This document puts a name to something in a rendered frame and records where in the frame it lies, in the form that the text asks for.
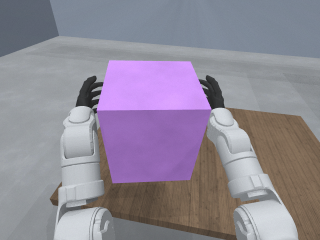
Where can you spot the table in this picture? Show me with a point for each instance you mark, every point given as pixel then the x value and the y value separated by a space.
pixel 286 149

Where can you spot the right robot upper arm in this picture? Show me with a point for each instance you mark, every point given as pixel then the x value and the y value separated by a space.
pixel 263 220

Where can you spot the left robot forearm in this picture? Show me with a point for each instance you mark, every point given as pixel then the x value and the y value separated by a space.
pixel 79 160

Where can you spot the left robot upper arm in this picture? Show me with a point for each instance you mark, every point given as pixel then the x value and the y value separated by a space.
pixel 86 224

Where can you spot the carton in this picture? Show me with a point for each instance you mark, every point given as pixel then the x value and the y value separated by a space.
pixel 152 116

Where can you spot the right robot hand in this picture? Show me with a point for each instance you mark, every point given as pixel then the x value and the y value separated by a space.
pixel 214 93

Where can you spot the left robot hand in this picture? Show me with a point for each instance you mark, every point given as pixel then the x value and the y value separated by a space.
pixel 86 95

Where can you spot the right robot forearm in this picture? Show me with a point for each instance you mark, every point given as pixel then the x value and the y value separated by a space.
pixel 247 180

